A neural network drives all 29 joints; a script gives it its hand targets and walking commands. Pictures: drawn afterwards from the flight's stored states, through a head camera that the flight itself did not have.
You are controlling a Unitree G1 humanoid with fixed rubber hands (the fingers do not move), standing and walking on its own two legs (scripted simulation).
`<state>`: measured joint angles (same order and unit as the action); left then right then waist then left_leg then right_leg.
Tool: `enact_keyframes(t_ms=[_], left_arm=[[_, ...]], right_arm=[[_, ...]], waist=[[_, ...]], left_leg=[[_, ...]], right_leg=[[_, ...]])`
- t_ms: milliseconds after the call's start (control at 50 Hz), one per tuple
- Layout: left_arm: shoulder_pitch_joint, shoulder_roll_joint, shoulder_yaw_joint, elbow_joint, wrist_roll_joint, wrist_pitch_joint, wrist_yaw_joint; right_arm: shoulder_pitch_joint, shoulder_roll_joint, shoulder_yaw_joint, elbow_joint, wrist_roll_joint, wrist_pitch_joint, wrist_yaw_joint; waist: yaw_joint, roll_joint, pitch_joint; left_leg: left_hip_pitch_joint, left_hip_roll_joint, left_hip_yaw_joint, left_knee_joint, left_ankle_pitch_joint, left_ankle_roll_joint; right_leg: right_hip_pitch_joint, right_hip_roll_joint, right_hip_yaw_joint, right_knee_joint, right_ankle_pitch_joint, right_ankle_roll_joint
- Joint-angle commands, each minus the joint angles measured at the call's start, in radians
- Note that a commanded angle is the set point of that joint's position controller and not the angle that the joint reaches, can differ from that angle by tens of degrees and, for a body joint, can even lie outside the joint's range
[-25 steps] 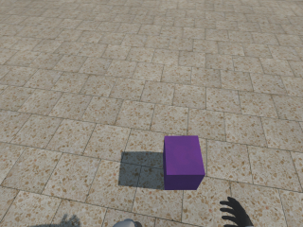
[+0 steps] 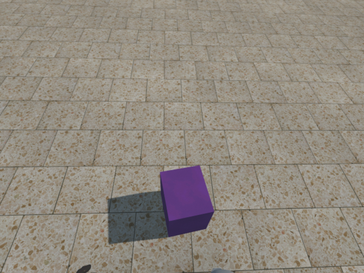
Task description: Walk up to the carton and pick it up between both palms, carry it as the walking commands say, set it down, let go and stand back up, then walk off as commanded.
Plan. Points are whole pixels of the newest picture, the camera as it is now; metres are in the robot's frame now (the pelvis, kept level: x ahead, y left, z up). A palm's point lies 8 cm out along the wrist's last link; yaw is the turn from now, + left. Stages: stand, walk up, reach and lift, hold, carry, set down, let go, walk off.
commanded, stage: walk up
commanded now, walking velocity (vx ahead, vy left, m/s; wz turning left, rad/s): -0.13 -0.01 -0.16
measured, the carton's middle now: (183, 201) +0.54 -0.05 -0.64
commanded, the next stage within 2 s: none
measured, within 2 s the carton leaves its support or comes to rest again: neither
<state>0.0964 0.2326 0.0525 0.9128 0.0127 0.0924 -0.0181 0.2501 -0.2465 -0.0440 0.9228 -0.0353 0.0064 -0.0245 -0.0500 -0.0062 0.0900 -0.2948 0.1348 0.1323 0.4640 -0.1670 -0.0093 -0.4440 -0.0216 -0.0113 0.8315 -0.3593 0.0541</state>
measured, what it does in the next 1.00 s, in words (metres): steps on the spot: right foot, then left foot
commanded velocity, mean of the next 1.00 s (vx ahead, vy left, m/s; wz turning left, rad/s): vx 0.00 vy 0.03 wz -0.01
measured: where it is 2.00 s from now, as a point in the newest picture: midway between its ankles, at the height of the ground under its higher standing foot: outside the picture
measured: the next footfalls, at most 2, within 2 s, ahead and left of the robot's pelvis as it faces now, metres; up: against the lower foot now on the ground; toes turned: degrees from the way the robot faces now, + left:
right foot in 0.08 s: +0.01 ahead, -0.12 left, +0.00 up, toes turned -3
left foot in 0.40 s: +0.01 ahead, +0.11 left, +0.00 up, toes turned +6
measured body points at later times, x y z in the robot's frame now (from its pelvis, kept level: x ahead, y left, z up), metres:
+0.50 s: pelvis -0.02 -0.05 +0.00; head -0.02 -0.05 +0.45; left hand +0.04 +0.19 -0.15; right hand -0.02 -0.30 -0.15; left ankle -0.05 +0.06 -0.74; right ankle +0.01 -0.16 -0.74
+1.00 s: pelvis -0.04 +0.01 +0.00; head -0.03 +0.03 +0.45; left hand -0.04 +0.25 -0.16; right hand -0.01 -0.23 -0.14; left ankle -0.05 +0.11 -0.74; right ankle -0.02 -0.12 -0.74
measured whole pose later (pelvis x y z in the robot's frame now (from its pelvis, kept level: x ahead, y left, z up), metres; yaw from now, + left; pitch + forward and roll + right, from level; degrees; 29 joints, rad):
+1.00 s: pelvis -0.04 +0.01 +0.00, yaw +0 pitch -1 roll +0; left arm 0.28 0.21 0.03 1.09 0.02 0.02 0.03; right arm 0.28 -0.15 -0.01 1.05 -0.02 -0.01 -0.04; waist 0.01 -0.05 0.02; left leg -0.16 0.00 0.05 0.40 -0.23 0.02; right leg -0.23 -0.04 -0.04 0.47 -0.23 0.00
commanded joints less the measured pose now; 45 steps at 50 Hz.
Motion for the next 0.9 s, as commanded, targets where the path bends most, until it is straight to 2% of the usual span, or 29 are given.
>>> enact_keyframes(t_ms=[0, 20, 40, 60, 80, 100, 140, 160, 220, 280, 340, 380, 400, 420, 480, 560, 580, 600, 620, 640, 680, 700, 720, 740, 760, 780, 820, 840, 880], left_arm=[[0.090, 0.058, 0.010, -0.028, -0.004, -0.028, 0.008], [0.137, 0.055, 0.009, -0.006, 0.000, -0.040, 0.009], [0.159, 0.070, 0.011, 0.012, 0.011, -0.056, 0.009], [0.163, 0.127, 0.020, 0.015, 0.025, -0.073, 0.010], [0.124, 0.225, 0.027, -0.013, 0.033, -0.087, 0.018], [0.126, 0.223, 0.029, 0.001, 0.028, -0.088, 0.028], [-0.013, 0.120, -0.006, -0.006, 0.018, -0.091, 0.032], [-0.028, 0.089, -0.019, -0.008, 0.014, -0.094, 0.036], [0.030, 0.079, -0.021, 0.020, 0.015, -0.107, 0.043], [0.084, 0.105, -0.009, 0.047, 0.013, -0.104, 0.051], [0.099, 0.118, -0.003, 0.070, 0.006, -0.093, 0.053], [0.112, 0.109, -0.003, 0.086, 0.001, -0.090, 0.049], [0.112, 0.086, -0.013, 0.087, 0.001, -0.094, 0.049], [0.113, 0.056, -0.019, 0.088, -0.003, -0.093, 0.046], [0.119, 0.051, -0.020, 0.111, 0.002, -0.089, 0.044], [0.148, 0.069, -0.011, 0.132, 0.011, -0.092, 0.051], [0.194, 0.112, 0.004, 0.140, 0.012, -0.087, 0.063], [0.277, 0.166, 0.019, 0.159, 0.013, -0.081, 0.079], [0.300, 0.185, 0.025, 0.157, 0.014, -0.081, 0.084], [0.277, 0.164, 0.021, 0.145, 0.015, -0.083, 0.085], [0.164, 0.138, 0.014, 0.111, 0.011, -0.084, 0.081], [0.111, 0.127, 0.008, 0.101, 0.013, -0.083, 0.072], [0.083, 0.088, -0.003, 0.116, 0.015, -0.080, 0.062], [0.107, 0.086, -0.002, 0.131, 0.012, -0.076, 0.058], [0.138, 0.084, -0.003, 0.143, 0.010, -0.072, 0.053], [0.173, 0.071, -0.007, 0.155, 0.010, -0.068, 0.048], [0.227, -0.011, -0.030, 0.145, 0.008, -0.072, 0.048], [0.199, 0.015, -0.018, 0.139, 0.006, -0.065, 0.050], [0.213, 0.025, -0.015, 0.157, 0.005, -0.065, 0.044]], right_arm=[[-0.012, -0.198, -0.047, -0.041, 0.000, 0.016, 0.006], [-0.012, -0.190, -0.047, -0.038, -0.003, 0.024, 0.011], [0.027, -0.149, -0.040, -0.027, -0.002, 0.033, 0.015], [0.070, -0.077, -0.020, -0.024, 0.001, 0.037, 0.017], [0.079, -0.031, -0.009, -0.048, 0.001, 0.045, 0.011], [0.010, -0.061, -0.015, -0.048, 0.008, 0.062, -0.002], [0.034, -0.067, -0.013, 0.011, 0.015, 0.069, 0.004], [0.056, -0.066, -0.011, 0.040, 0.017, 0.065, 0.011], [0.057, -0.051, -0.003, 0.074, 0.018, 0.060, 0.005], [0.026, -0.041, 0.007, 0.080, 0.018, 0.053, -0.005], [0.067, -0.024, 0.015, 0.106, 0.023, 0.032, -0.014], [0.125, -0.029, 0.011, 0.132, 0.022, 0.010, -0.017], [0.140, -0.056, 0.007, 0.138, 0.017, 0.001, -0.017], [0.091, -0.067, 0.008, 0.135, 0.017, -0.003, -0.010], [0.041, -0.044, 0.019, 0.127, 0.016, -0.009, -0.009], [0.053, -0.043, 0.011, 0.145, 0.011, -0.002, -0.014], [0.036, -0.060, -0.001, 0.137, 0.009, 0.010, -0.009], [0.010, -0.058, -0.008, 0.115, 0.007, 0.024, 0.000], [0.012, -0.030, -0.001, 0.098, 0.003, 0.029, -0.001], [0.028, -0.020, -0.001, 0.094, -0.002, 0.030, -0.002], [0.066, -0.022, -0.011, 0.092, -0.006, 0.029, 0.003], [0.083, -0.008, -0.004, 0.092, -0.003, 0.028, 0.006], [0.098, 0.021, 0.016, 0.096, 0.008, 0.017, 0.006], [0.103, 0.025, 0.017, 0.106, 0.020, 0.013, 0.005], [0.125, 0.017, 0.016, 0.116, 0.027, 0.010, 0.001], [0.154, 0.005, 0.017, 0.134, 0.028, 0.006, -0.004], [0.146, -0.111, -0.002, 0.110, 0.014, -0.009, -0.012], [0.083, -0.138, -0.004, 0.094, 0.012, -0.006, -0.009], [0.004, -0.087, 0.005, 0.077, 0.013, -0.012, -0.009]], waist=[[0.030, 0.293, -0.139], [0.048, 0.253, -0.173], [0.053, 0.135, -0.178], [0.057, -0.084, -0.136], [0.042, -0.299, -0.099], [0.072, -0.326, -0.100], [0.007, -0.223, -0.045], [0.002, -0.212, -0.056], [0.027, -0.170, -0.084], [0.062, -0.167, -0.077], [0.052, -0.138, -0.076], [0.042, -0.100, -0.087], [0.046, -0.043, -0.087], [0.063, 0.082, -0.049], [0.083, 0.105, -0.029], [0.090, 0.079, -0.010], [0.109, 0.057, -0.010], [0.137, -0.021, -0.023], [0.150, -0.161, -0.054], [0.133, -0.160, -0.067], [0.070, -0.123, -0.072], [0.042, -0.153, -0.071], [0.021, -0.228, -0.076], [0.021, -0.214, -0.077], [0.019, -0.168, -0.073], [0.024, -0.096, -0.055], [0.052, 0.195, -0.032], [0.049, 0.213, 0.027], [0.071, 0.161, 0.038]], left_leg=[[0.061, 0.171, -0.118, -0.069, 0.287, 0.126], [0.035, 0.145, -0.097, -0.063, 0.096, 0.103], [-0.023, 0.086, -0.072, 0.000, -0.109, 0.067], [-0.104, 0.003, -0.036, 0.137, -0.226, 0.021], [-0.201, -0.081, -0.037, 0.284, -0.404, -0.027], [-0.145, -0.062, -0.128, 0.355, -0.412, -0.027], [-0.071, -0.071, -0.157, 0.369, -0.250, 0.002], [-0.046, -0.082, -0.148, 0.361, -0.220, 0.006], [-0.020, -0.100, -0.139, 0.308, -0.258, 0.008], [0.004, -0.114, -0.131, 0.184, -0.287, 0.014], [0.094, -0.124, -0.108, -0.014, -0.144, 0.009], [0.213, -0.079, -0.137, -0.142, 0.011, 0.019], [0.244, -0.020, -0.198, -0.151, 0.058, 0.037], [0.153, 0.004, -0.218, -0.173, 0.043, 0.048], [0.061, 0.001, -0.237, -0.234, -0.070, 0.049], [0.029, -0.037, -0.196, -0.192, -0.123, 0.036], [-0.043, -0.076, -0.153, -0.101, -0.141, 0.016], [-0.148, -0.130, -0.097, 0.054, -0.166, -0.013], [-0.159, -0.145, -0.092, 0.276, -0.299, -0.020], [-0.160, -0.122, -0.128, 0.435, -0.362, -0.021], [-0.091, -0.080, -0.176, 0.487, -0.327, -0.012], [-0.028, -0.079, -0.162, 0.393, -0.311, -0.007], [0.076, -0.086, -0.133, 0.239, -0.286, -0.003], [0.144, -0.119, -0.088, 0.105, -0.177, -0.005], [0.201, -0.138, -0.048, -0.006, -0.078, -0.004], [0.224, -0.112, -0.059, -0.095, -0.027, -0.002], [0.113, 0.151, -0.368, -0.301, -0.149, 0.037], [-0.048, 0.188, -0.418, -0.351, -0.274, 0.084], [-0.031, 0.107, -0.329, -0.315, -0.179, 0.081]], right_leg=[[0.142, 0.014, -0.027, -0.184, 0.025, -0.019], [0.235, 0.029, -0.066, -0.308, 0.106, -0.028], [0.334, -0.010, -0.026, -0.437, 0.159, -0.034], [0.346, -0.149, 0.133, -0.559, 0.106, -0.049], [0.262, -0.343, 0.387, -0.595, 0.215, -0.131], [0.155, -0.362, 0.416, -0.639, 0.181, -0.201], [0.094, -0.213, 0.223, -0.625, 0.117, -0.158], [0.124, -0.180, 0.169, -0.607, 0.167, -0.151], [0.209, -0.183, 0.153, -0.580, 0.316, -0.179], [0.273, -0.209, 0.203, -0.583, 0.275, -0.193], [0.271, -0.215, 0.212, -0.565, 0.256, -0.177], [0.217, -0.177, 0.192, -0.537, 0.217, -0.146], [0.172, -0.137, 0.156, -0.498, 0.205, -0.128], [0.198, -0.070, 0.069, -0.487, 0.189, -0.097], [0.282, -0.044, 0.021, -0.447, 0.181, -0.080], [0.278, -0.097, 0.073, -0.478, 0.146, -0.092], [0.311, -0.171, 0.165, -0.508, 0.106, -0.121], [0.367, -0.296, 0.328, -0.570, 0.102, -0.185], [0.326, -0.394, 0.428, -0.615, 0.152, -0.260], [0.270, -0.412, 0.424, -0.632, 0.178, -0.289], [0.151, -0.352, 0.309, -0.630, 0.090, -0.249], [0.100, -0.294, 0.236, -0.632, 0.068, -0.210], [0.075, -0.202, 0.137, -0.623, 0.076, -0.174], [0.068, -0.154, 0.100, -0.596, 0.047, -0.152], [0.056, -0.133, 0.085, -0.572, 0.010, -0.140], [0.046, -0.113, 0.074, -0.525, -0.001, -0.126], [0.020, -0.005, -0.024, -0.329, -0.003, -0.051], [0.109, -0.007, -0.021, -0.298, -0.021, -0.038], [0.147, -0.012, 0.002, -0.245, 0.049, -0.040]])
